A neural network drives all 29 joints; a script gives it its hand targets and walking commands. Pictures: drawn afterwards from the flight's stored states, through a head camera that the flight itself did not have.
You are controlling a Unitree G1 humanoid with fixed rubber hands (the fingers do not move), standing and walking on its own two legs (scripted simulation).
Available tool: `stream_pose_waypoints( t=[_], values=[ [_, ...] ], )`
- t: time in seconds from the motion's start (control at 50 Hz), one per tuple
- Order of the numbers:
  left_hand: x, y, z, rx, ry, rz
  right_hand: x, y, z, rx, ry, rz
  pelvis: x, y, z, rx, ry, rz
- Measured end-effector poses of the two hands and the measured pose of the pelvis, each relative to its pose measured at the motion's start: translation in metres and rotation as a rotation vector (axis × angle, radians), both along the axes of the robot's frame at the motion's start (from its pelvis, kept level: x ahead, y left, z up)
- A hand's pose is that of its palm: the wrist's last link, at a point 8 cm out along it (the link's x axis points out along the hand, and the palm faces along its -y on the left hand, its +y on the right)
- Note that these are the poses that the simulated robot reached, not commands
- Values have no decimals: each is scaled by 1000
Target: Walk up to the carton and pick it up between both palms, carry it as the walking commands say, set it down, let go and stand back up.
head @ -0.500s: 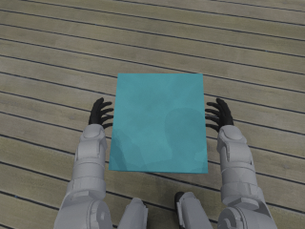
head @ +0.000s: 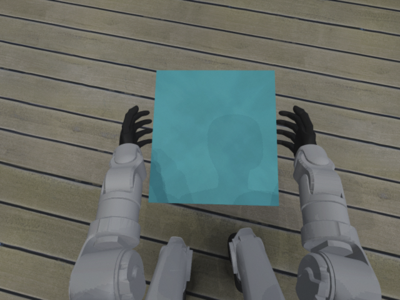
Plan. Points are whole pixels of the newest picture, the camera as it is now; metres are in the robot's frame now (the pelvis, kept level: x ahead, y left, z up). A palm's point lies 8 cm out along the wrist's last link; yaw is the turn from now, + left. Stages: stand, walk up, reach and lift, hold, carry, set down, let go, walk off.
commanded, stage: set down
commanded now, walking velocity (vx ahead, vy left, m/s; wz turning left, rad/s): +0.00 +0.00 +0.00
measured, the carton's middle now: (213, 142) +0.46 -0.02 -0.17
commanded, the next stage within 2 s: none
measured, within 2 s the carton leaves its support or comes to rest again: neither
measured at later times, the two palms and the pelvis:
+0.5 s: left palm (140, 147) +0.46 +0.15 -0.17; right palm (284, 149) +0.44 -0.19 -0.17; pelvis -0.03 -0.01 -0.08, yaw +2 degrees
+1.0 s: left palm (150, 148) +0.48 +0.15 -0.26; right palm (275, 147) +0.47 -0.19 -0.25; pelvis -0.04 +0.00 -0.14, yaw +2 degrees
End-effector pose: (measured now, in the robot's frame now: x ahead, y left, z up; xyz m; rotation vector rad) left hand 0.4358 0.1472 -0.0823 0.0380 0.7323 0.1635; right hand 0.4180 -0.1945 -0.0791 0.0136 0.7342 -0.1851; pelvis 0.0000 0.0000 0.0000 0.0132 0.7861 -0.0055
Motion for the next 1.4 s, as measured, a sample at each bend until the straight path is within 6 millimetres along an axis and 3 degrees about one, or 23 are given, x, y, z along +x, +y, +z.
stream_pose_waypoints(
  t=[0.6,1.08,1.18,1.3,1.4],
  values=[
    [28,3,-101,24,-11,2,29,5,-107,-21,-6,1,-35,-6,-96,5,59,29],
    [49,0,-191,13,5,-28,51,0,-194,-33,14,20,-38,-5,-149,-6,102,41],
    [53,1,-212,27,-9,-25,57,0,-218,-32,0,30,-45,-6,-156,-3,24,44],
    [63,-2,-241,47,-79,13,65,1,-253,-28,-67,8,-65,-10,-161,8,-218,40],
    [60,-4,-266,73,-42,10,62,3,-282,-46,-21,-29,-65,-13,-187,19,-213,32]
  ],
)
